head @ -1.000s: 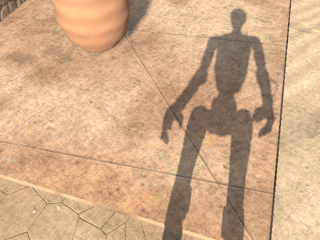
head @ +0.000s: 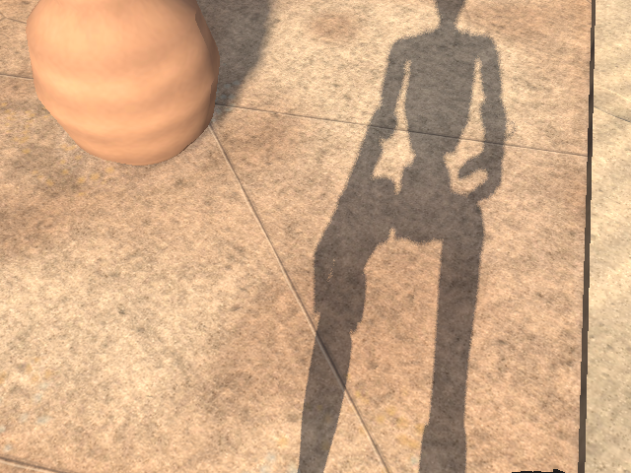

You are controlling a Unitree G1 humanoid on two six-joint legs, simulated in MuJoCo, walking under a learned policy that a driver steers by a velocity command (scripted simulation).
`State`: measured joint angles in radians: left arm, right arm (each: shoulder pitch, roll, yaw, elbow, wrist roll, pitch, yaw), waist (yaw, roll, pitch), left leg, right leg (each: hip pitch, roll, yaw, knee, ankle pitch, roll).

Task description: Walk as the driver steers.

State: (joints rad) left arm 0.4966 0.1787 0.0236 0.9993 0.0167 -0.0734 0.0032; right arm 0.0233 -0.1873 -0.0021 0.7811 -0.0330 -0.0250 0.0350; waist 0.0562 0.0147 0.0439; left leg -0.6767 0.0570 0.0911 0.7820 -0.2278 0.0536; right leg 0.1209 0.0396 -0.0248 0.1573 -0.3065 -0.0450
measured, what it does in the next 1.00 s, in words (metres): climbs, turning right: left foot 0.04 m higher, then right foot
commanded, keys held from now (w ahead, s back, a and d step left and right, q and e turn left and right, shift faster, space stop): w+e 0.82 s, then e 0.18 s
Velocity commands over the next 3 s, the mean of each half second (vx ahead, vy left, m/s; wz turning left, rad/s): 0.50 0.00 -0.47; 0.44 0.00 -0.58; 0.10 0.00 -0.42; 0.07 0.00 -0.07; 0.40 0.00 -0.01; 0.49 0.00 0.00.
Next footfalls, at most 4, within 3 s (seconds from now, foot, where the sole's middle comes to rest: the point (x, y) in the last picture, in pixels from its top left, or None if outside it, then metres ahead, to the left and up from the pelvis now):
0.02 left None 0.21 0.11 -0.73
0.58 right None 0.43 -0.15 -0.73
1.10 left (421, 343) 0.73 -0.16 -0.73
1.50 right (484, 424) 0.55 -0.28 -0.73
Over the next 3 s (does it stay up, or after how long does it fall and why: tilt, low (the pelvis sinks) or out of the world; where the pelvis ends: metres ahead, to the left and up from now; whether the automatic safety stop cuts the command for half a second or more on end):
stays up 0.97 -0.48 0.03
